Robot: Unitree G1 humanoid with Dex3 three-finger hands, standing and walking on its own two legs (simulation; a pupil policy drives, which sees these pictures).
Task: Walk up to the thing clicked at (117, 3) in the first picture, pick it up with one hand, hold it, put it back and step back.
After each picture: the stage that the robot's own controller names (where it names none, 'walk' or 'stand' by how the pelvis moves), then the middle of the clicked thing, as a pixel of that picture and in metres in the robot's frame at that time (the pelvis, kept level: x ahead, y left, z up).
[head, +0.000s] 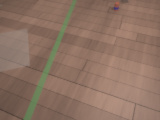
stand; (116, 6) +2.05 -0.53 -0.72
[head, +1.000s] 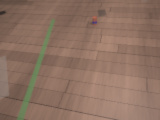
walk; (94, 20) +1.97 -0.05 -0.69
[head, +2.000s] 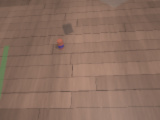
walk; (60, 44) +1.31 +0.33 -0.71
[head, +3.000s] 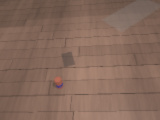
walk; (58, 82) +0.83 +0.31 -0.72
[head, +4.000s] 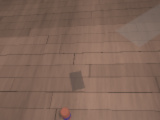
walk; (66, 114) +0.51 +0.24 -0.71
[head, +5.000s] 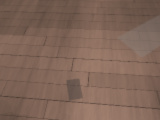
stand; out of the picture +0.39 +0.20 -0.70
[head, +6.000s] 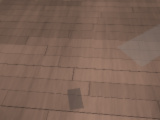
stand; out of the picture +0.37 +0.19 -0.72
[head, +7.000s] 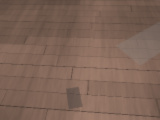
stand; out of the picture +0.38 +0.20 -0.73
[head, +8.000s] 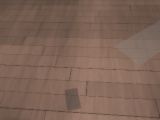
stand; out of the picture +0.36 +0.21 -0.73
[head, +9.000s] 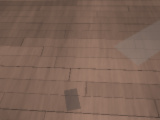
stand; out of the picture +0.36 +0.21 -0.73
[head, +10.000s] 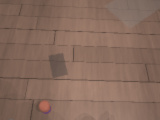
go down; (45, 107) +0.39 +0.22 -0.60
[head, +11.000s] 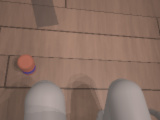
go down; (27, 65) +0.43 +0.25 -0.30
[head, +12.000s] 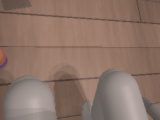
close in; out of the picture +0.41 +0.27 -0.26
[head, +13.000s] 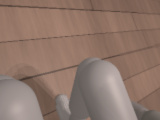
close; out of the picture +0.41 +0.30 -0.22
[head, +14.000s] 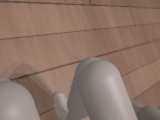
close; out of the picture +0.40 +0.30 -0.22
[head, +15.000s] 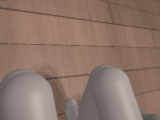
lift; out of the picture +0.35 +0.27 -0.19
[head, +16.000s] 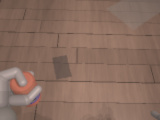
lift; (27, 90) +0.32 +0.19 +0.00
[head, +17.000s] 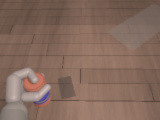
hold; (38, 90) +0.33 +0.17 +0.00
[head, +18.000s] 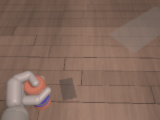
hold; (38, 93) +0.32 +0.17 -0.01
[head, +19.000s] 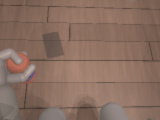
crouch; (22, 69) +0.40 +0.21 -0.07
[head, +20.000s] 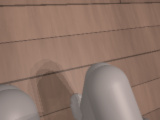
lower; out of the picture +0.44 +0.30 -0.19
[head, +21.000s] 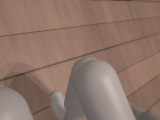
lower; out of the picture +0.42 +0.32 -0.22
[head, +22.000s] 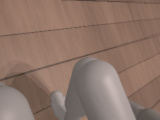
lower; out of the picture +0.42 +0.32 -0.22
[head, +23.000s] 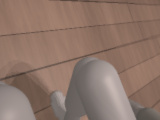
lower; out of the picture +0.42 +0.32 -0.23
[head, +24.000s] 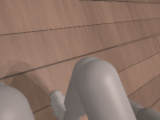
lower; out of the picture +0.42 +0.32 -0.23
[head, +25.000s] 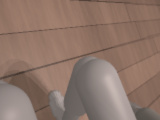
withdraw; out of the picture +0.41 +0.30 -0.23
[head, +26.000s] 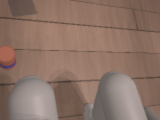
walk; (7, 58) +0.43 +0.26 -0.28
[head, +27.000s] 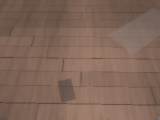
stand; out of the picture +0.38 +0.19 -0.64
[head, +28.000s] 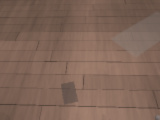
stand; out of the picture +0.39 +0.21 -0.67
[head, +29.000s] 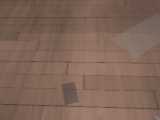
stand; out of the picture +0.39 +0.20 -0.67
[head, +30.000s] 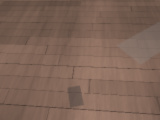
stand; out of the picture +0.40 +0.19 -0.72
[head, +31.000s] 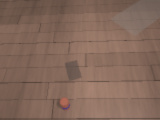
walk; (65, 104) +0.51 +0.19 -0.70
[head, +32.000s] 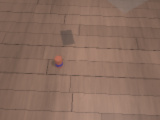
walk; (58, 62) +0.84 +0.18 -0.69
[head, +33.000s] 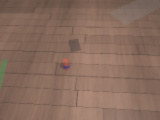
stand; (66, 64) +1.03 +0.20 -0.70
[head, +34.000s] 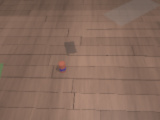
stand; (62, 67) +1.02 +0.21 -0.73
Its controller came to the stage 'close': yes
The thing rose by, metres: 0.70
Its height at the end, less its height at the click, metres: +0.00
